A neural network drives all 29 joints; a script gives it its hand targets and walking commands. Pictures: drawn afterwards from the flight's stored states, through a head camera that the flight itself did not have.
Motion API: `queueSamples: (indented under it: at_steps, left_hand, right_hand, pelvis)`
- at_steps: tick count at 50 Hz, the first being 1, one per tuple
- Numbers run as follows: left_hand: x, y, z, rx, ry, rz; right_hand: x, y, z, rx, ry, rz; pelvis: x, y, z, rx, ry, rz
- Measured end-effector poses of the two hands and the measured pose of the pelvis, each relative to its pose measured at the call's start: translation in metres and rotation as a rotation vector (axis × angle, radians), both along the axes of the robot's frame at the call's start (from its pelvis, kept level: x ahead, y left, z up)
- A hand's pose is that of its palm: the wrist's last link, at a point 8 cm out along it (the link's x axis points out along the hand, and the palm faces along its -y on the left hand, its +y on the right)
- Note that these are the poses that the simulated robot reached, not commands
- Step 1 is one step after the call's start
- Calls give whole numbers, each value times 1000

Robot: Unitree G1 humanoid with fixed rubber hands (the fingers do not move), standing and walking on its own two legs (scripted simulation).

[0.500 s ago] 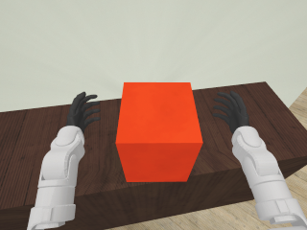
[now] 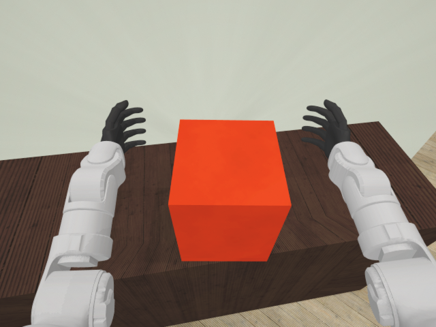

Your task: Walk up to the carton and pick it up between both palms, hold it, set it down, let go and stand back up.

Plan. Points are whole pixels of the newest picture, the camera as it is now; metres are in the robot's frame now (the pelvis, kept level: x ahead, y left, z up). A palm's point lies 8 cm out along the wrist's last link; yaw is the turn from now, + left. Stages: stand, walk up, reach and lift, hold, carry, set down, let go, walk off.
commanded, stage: reach and lift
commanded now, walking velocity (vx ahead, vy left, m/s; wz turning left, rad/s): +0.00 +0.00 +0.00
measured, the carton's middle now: (225, 193) +0.39 +0.01 -0.02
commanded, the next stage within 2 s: none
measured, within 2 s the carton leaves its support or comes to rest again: neither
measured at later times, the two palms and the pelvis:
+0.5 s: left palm (137, 188) +0.37 +0.19 +0.02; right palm (305, 186) +0.39 -0.15 +0.03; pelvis -0.01 +0.01 -0.02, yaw +2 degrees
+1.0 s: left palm (157, 192) +0.37 +0.16 +0.00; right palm (295, 193) +0.38 -0.14 +0.00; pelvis -0.02 +0.00 -0.03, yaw +2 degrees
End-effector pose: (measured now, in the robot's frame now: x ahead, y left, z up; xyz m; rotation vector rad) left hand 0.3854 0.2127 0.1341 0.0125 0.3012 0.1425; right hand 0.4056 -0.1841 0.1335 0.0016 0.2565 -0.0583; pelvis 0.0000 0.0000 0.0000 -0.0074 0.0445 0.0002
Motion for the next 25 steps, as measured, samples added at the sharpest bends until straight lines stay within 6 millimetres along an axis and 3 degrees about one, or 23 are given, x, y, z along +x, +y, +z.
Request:
queueSamples:
  at_steps: [12,16,25]
  left_hand:
    - [-30,-6,-95,6,36,26]
    - [-30,-11,-107,8,13,33]
    - [-16,-19,-112,6,-39,17]
  right_hand:
    - [-25,23,-88,-4,54,6]
    - [-25,29,-101,-3,44,8]
    - [-20,30,-107,-29,29,-10]
  pelvis:
    - [1,2,-2,-8,50,20]
    - [-2,4,-5,-13,106,25]
    - [-9,6,-16,-20,181,30]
